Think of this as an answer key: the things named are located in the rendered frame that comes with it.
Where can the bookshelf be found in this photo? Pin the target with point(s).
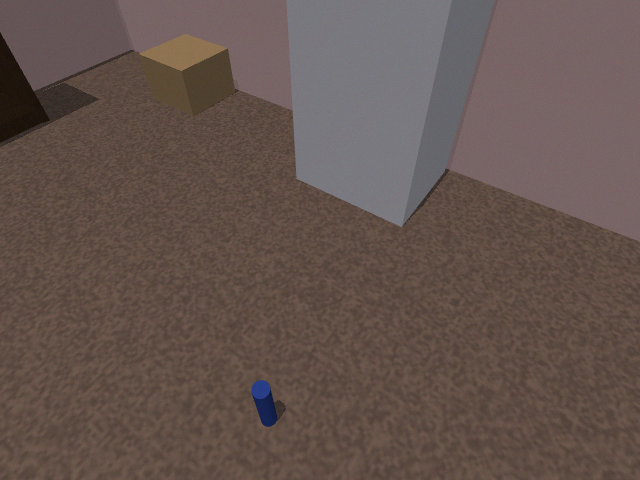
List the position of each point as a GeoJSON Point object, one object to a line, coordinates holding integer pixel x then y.
{"type": "Point", "coordinates": [20, 108]}

